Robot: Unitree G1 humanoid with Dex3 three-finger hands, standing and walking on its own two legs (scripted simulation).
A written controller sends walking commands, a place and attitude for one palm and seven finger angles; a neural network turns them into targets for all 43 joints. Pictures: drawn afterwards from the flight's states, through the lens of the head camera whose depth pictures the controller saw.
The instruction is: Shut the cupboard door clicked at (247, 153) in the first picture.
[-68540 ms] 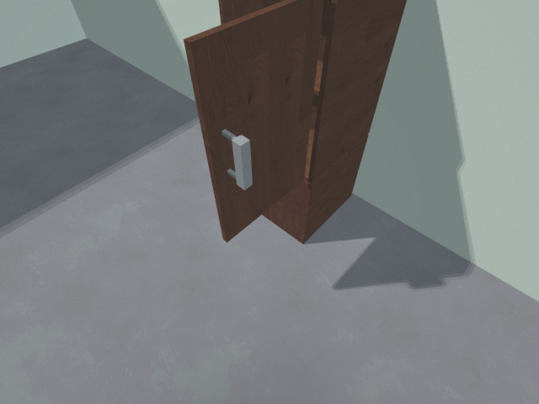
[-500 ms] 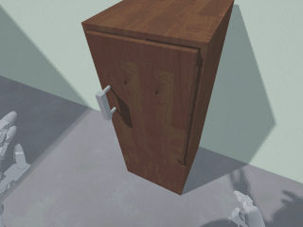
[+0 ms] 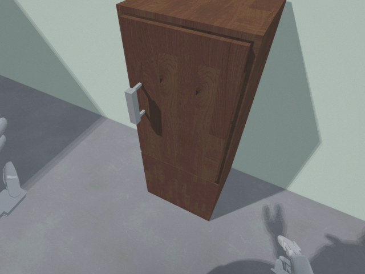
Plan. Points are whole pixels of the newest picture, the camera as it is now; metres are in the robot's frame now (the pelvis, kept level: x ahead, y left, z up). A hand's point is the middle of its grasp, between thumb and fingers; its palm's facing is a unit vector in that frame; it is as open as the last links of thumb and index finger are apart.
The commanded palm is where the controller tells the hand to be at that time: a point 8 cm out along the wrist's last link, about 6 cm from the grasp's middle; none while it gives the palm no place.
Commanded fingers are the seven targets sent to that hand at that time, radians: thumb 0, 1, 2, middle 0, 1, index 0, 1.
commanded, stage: step back with the hand held close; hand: left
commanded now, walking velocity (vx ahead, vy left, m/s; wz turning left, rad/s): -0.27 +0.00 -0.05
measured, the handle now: (137, 103) +0.65 +0.19 -0.01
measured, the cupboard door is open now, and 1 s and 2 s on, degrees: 0 0 0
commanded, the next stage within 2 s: stop stepping back and stand still in 0.68 s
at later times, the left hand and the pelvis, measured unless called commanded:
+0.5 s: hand out of the picture +0.13 +0.28 +0.18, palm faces +0.47 -0.74 -0.49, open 7.4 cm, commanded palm +0.06 +0.31 +0.19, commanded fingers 0.00 0.90 0.90 -0.20 -0.30 -0.20 -0.30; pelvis -0.06 +0.00 -0.01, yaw +3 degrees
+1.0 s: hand out of the picture +0.03 +0.30 +0.18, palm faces +0.41 -0.82 -0.40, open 7.4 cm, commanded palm +0.00 +0.34 +0.19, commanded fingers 0.00 0.90 0.90 -0.20 -0.30 -0.20 -0.30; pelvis -0.15 +0.04 +0.00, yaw -2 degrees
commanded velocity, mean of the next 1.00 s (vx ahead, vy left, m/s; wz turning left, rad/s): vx -0.26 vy -0.01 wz -0.09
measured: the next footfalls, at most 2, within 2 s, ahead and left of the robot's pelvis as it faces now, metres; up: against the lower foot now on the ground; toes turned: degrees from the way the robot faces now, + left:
right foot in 0.46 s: -0.05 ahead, -0.13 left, +0.00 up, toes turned +8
left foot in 1.04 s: -0.08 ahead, +0.19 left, +0.00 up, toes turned -1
